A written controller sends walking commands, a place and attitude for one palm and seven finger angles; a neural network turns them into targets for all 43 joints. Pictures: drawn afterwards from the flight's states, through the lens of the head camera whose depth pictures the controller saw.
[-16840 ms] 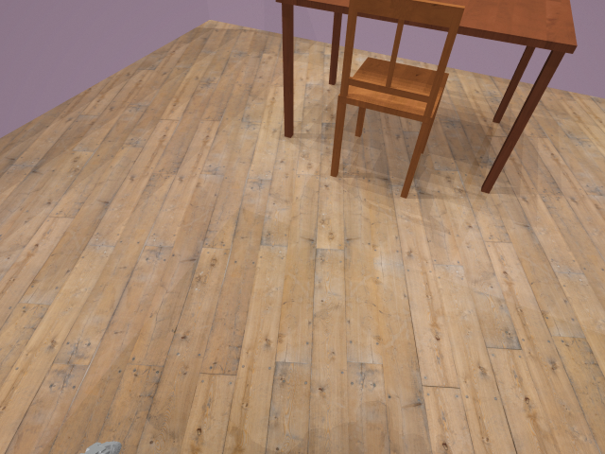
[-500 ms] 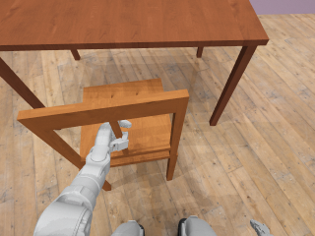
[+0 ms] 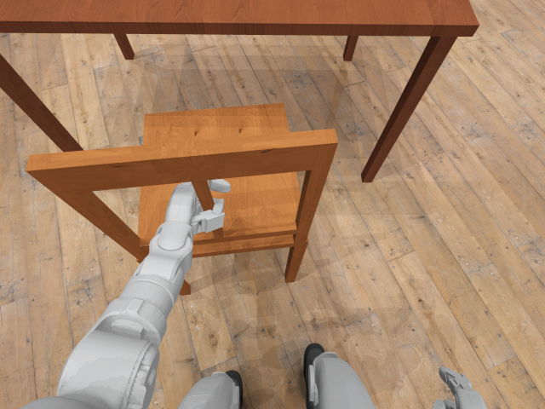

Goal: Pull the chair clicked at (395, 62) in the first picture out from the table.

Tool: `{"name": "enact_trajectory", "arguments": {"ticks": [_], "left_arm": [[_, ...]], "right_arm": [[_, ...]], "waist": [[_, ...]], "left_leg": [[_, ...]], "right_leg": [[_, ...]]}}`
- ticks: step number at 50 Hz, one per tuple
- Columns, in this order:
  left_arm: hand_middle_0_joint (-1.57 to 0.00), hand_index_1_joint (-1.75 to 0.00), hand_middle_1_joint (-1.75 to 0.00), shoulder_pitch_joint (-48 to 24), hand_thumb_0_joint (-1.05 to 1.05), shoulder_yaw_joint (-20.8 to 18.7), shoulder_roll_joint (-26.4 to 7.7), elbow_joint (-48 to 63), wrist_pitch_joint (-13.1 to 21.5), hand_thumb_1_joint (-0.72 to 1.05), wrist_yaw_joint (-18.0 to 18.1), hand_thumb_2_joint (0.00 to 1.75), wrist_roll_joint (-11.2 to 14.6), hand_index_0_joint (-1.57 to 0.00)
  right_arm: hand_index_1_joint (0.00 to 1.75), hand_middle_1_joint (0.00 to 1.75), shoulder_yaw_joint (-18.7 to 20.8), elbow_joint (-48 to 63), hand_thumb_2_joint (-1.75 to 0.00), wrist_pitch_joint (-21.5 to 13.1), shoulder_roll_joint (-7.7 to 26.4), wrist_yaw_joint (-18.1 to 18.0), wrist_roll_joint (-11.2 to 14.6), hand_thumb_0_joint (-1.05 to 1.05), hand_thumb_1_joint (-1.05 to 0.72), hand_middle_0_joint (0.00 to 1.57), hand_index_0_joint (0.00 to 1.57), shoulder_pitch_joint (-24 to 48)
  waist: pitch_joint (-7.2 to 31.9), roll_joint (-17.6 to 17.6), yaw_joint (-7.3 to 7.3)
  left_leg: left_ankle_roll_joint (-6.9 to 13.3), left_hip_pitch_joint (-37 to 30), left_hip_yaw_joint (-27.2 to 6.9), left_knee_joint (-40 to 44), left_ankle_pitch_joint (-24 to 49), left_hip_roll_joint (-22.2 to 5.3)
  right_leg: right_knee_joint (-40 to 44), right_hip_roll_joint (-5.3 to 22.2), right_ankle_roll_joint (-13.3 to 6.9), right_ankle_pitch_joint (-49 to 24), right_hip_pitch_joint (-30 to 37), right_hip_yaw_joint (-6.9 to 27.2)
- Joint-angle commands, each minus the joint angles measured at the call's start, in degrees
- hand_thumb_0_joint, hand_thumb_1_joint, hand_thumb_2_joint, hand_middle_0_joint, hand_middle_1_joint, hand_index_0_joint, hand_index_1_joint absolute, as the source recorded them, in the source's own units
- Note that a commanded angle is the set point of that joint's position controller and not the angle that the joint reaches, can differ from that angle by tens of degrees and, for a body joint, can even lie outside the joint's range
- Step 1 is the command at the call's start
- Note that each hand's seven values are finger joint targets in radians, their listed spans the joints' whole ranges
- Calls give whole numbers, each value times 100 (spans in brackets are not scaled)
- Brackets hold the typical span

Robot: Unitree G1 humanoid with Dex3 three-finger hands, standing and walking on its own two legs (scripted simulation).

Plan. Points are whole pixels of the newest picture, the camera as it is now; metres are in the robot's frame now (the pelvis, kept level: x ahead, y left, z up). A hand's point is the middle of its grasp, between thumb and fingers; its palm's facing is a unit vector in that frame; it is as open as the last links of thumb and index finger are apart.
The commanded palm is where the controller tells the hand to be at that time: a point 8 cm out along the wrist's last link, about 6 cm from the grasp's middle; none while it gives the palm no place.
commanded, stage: step backward, pulling the chair out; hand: left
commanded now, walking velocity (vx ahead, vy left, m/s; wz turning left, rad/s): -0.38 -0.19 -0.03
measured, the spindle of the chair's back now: (210, 209) +0.43 +0.10 -0.10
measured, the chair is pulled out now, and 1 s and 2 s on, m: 0.22 0.43 0.61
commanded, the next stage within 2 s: stop walking, hand still on the chair in 1.48 s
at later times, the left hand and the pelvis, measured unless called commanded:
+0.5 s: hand (211, 266) +0.31 +0.09 -0.06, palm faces -0.13 -0.98 -0.16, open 5.1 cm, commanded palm +0.31 +0.14 -0.06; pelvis -0.08 +0.01 +0.00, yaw -2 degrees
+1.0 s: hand (199, 351) +0.19 +0.10 -0.06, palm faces -0.12 -0.98 -0.17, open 5.1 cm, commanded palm +0.20 +0.15 -0.05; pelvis -0.19 +0.01 +0.00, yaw -2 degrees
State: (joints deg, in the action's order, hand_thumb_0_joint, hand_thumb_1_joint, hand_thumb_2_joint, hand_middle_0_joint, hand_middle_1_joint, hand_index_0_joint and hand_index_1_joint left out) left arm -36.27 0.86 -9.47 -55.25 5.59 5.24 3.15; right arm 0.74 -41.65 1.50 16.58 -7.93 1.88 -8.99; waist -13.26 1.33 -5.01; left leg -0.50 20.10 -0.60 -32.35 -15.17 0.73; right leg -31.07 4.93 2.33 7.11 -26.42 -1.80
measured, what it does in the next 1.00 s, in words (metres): walks backwards: right foot, then left foot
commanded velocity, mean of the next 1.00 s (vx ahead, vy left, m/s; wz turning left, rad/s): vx -0.38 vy -0.02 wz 0.02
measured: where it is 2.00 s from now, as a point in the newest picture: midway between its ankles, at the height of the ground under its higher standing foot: outside the picture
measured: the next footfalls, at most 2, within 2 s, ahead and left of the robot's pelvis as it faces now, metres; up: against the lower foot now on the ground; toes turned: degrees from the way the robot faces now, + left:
right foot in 0.16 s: +0.01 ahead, -0.13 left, +0.00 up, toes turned -3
left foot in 0.88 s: -0.11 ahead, +0.14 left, +0.00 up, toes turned -3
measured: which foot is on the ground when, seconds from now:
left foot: down 0.00-0.70, up 0.72-0.86, down 0.88-1.00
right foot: down 0.00-0.00, up 0.02-0.14, down 0.16-0.92, up 0.94-1.00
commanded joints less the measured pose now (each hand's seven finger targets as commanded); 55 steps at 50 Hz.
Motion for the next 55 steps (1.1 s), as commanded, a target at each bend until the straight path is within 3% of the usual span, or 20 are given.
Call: {"name": "enact_trajectory", "arguments": {"ticks": [1, 4, 8, 10, 11, 12, 15, 20, 23, 26, 31, 33, 35, 37, 42, 44, 47, 49, 51, 55], "left_arm": [[-50, -145, -145, -1750, 0, 6, -497, 1318, 577, 90, -100, 90, -172, -50], [-50, -145, -145, -1865, 0, -86, -531, 1035, 798, 90, -59, 90, -205, -50], [-50, -145, -145, -1847, 0, -255, -868, 674, 1020, 90, -92, 90, -323, -50], [-50, -145, -145, -1853, 0, -415, -1160, 730, 1082, 90, -48, 90, -217, -50], [-50, -145, -145, -1841, 0, -502, -1295, 625, 1090, 90, -39, 90, -197, -50], [-50, -145, -145, -1741, 0, -519, -1342, 552, 1028, 90, -58, 90, -217, -50], [-50, -145, -145, -1496, 0, -557, -1266, 444, 841, 90, -41, 90, -237, -50], [-50, -145, -145, -1686, 0, -226, -975, 641, 773, 90, -70, 90, -106, -50], [-50, -145, -145, -1806, 0, -111, -771, 929, 841, 90, -93, 90, -168, -50], [-50, -145, -145, -1700, 0, -120, -584, 877, 865, 90, -111, 90, -206, -50], [-50, -145, -145, -1658, 0, -196, -780, 812, 1010, 90, -85, 90, -264, -50], [-50, -145, -145, -1549, 0, -438, -1183, 747, 995, 90, -74, 90, -197, -50], [-50, -145, -145, -1593, 0, -460, -1394, 684, 1012, 90, -38, 90, -156, -50], [-50, -145, -145, -1516, 0, -525, -1379, 522, 932, 90, -20, 90, -207, -50], [-50, -145, -145, -1480, 0, -433, -1159, 349, 717, 90, -20, 90, -115, -50], [-50, -145, -145, -1618, 0, -275, -1021, 408, 676, 90, -32, 90, -51, -50], [-50, -145, -145, -2040, 0, -27, -570, 672, 761, 90, -115, 90, -104, -50], [-50, -145, -145, -1972, 0, -168, -643, 647, 815, 90, -82, 90, -117, -50], [-50, -145, -145, -2013, 0, -121, -591, 586, 911, 90, -75, 90, -170, -50], [-50, -145, -145, -1920, 0, -371, -1039, 465, 990, 90, -60, 90, -193, -50]], "right_arm": [[30, 30, 207, 634, -90, -72, 503, 135, -174, 0, -90, 20, 20, -362], [30, 30, 275, 398, -90, -182, 482, 311, -182, 0, -90, 20, 20, -807], [30, 30, 235, 203, -90, -327, 533, 338, -148, 0, -90, 20, 20, -766], [30, 30, 308, 185, -90, -345, 542, 203, -9, 0, -90, 20, 20, -833], [30, 30, 307, 252, -90, -391, 551, 114, 23, 0, -90, 20, 20, -657], [30, 30, 266, 321, -90, -425, 526, 83, 34, 0, -90, 20, 20, -407], [30, 30, 130, 201, -90, -474, 472, 8, -57, 0, -90, 20, 20, -334], [30, 30, 273, 285, -90, -325, 701, -37, 47, 0, -90, 20, 20, -532], [30, 30, 257, 406, -90, -267, 657, -28, -82, 0, -90, 20, 20, -418], [30, 30, 269, 461, -90, -272, 476, 196, -189, 0, -90, 20, 20, -469], [30, 30, 272, 339, -90, -414, 541, 336, -138, 0, -90, 20, 20, -651], [30, 30, 337, 378, -90, -431, 607, 240, -17, 0, -90, 20, 20, -597], [30, 30, 335, 415, -90, -497, 537, 138, 73, 0, -90, 20, 20, -482], [30, 30, 234, 365, -90, -574, 504, 72, -12, 0, -90, 20, 20, -162], [30, 30, 144, 19, -90, -589, 587, -44, -14, 0, -90, 20, 20, -526], [30, 30, 219, 83, -90, -534, 760, -74, 11, 0, -90, 20, 20, -586], [30, 30, 168, 284, -90, -456, 541, 28, -106, 0, -90, 20, 20, -388], [30, 30, 219, 210, -90, -474, 522, 112, -160, 0, -90, 20, 20, -572], [30, 30, 258, 107, -90, -537, 562, 211, -143, 0, -90, 20, 20, -757], [30, 30, 331, 139, -90, -578, 619, 195, -28, 0, -90, 20, 20, -621]], "waist": [[3485, -1725, 216], [3590, -1230, 123], [3369, -1205, 162], [3874, 62, 99], [3893, 524, 147], [3758, 414, 264], [3540, 298, 318], [3554, 416, 204], [3642, -1049, 157], [3463, -1642, 219], [3341, -1526, 191], [3422, -636, 223], [3405, 516, 185], [3213, 381, 374], [3440, 710, 268], [3309, 60, 260], [3203, -1321, 299], [3196, -1453, 338], [3339, -1129, 220], [3321, -682, 244]], "left_leg": [[602, -1611, -1248, 649, 4821, -1756], [701, -3085, -1172, -144, 6445, -1803], [367, -2158, -809, -482, 5388, -1468], [-70, -1011, -199, -802, 3206, -956], [-235, -229, -40, -1154, 747, -550], [-231, 254, -246, -1479, -801, -354], [-217, 372, -510, -838, -865, -411], [18, -849, -308, 147, 2502, -950], [332, -1379, -827, 494, 4092, -1385], [751, -1677, -1305, 582, 4526, -1870], [586, -1780, -998, -130, 4658, -1623], [242, -701, -623, -239, 2640, -1232], [-188, -270, -37, -1249, -353, -371], [-186, 210, -489, -2113, -1364, -208], [-151, -427, -309, 22, -109, -417], [90, -907, -571, 686, 2046, -958], [567, -735, -1251, 818, 3009, -1690], [825, -1442, -1420, 492, 4070, -1895], [699, -2111, -1230, -55, 5210, -1786], [209, -695, -679, -188, 2739, -1313]], "right_leg": [[-1495, -232, -256, 1552, 836, 122], [-547, -305, -281, 1262, 325, 238], [586, -122, -309, -1001, 1381, 326], [456, 462, -457, -4185, 2858, 739], [320, 1008, -695, -5407, 3328, 1068], [378, 1411, -846, -5533, 3262, 1233], [181, 1392, -861, -4626, 3032, 968], [100, 520, -251, -3185, 2470, 541], [-510, -37, -132, -1442, 1713, 185], [-1144, -340, -234, 1914, 810, 236], [298, -271, -264, 238, 1360, 371], [398, 46, -325, -1299, 2166, 559], [905, 1189, -740, -2307, 1990, 1455], [940, 1540, -1051, -2027, 1821, 1521], [281, 1053, -614, -2898, 2311, 878], [87, 438, -249, -1939, 1867, 469], [-1042, -157, -140, 703, 1336, 197], [-978, -257, -219, 1631, 780, 298], [-228, -253, -241, 722, 884, 362], [185, 119, -353, -1175, 1950, 589]]}}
